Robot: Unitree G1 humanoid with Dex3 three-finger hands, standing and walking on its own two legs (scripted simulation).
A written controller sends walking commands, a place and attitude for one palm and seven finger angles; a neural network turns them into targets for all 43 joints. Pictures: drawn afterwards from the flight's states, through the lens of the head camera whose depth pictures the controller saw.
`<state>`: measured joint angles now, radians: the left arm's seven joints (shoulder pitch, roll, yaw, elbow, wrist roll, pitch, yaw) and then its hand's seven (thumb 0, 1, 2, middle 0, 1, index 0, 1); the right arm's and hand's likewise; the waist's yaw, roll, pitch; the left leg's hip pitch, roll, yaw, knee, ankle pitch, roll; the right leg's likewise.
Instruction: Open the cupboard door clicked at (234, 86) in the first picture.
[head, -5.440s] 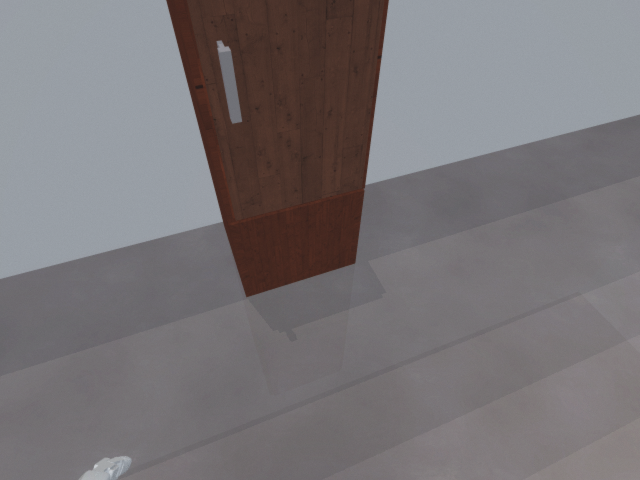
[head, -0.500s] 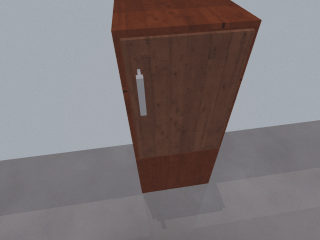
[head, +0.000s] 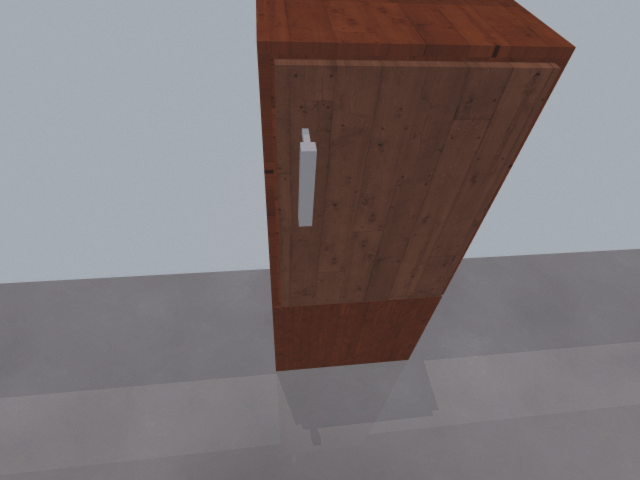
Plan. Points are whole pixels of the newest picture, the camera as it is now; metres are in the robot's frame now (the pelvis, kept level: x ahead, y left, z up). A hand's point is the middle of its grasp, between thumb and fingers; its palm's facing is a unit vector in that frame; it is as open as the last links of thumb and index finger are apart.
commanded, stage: look again from close up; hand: left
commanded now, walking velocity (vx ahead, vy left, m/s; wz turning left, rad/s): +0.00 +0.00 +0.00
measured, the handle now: (305, 179) +0.53 +0.07 +0.08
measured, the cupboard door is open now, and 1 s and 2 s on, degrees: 0 0 0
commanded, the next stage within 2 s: shuffle to correct the standing spot in 0.40 s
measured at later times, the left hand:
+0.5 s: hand out of the picture +0.01 +0.16 -0.18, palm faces +0.01 -0.98 -0.18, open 7.4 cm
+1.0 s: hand out of the picture +0.00 +0.08 -0.18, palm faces +0.13 -0.97 -0.20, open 7.3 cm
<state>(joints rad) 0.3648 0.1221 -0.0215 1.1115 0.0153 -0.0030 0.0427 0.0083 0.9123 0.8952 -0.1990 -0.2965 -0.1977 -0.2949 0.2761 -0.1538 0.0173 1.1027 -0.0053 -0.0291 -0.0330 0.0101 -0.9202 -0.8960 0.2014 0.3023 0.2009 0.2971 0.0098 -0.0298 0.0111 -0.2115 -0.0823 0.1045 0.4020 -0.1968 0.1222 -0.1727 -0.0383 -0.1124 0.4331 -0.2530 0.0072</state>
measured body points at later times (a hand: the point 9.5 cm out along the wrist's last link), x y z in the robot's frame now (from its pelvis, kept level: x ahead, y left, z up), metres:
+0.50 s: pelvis +0.01 +0.00 +0.00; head +0.03 +0.00 +0.45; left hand +0.01 +0.21 -0.16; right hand -0.01 -0.21 -0.16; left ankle +0.02 +0.04 -0.74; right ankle -0.01 -0.12 -0.74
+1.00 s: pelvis +0.02 -0.09 +0.00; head +0.04 -0.09 +0.44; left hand +0.00 +0.13 -0.16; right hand +0.01 -0.31 -0.17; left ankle +0.02 +0.03 -0.74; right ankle +0.04 -0.20 -0.74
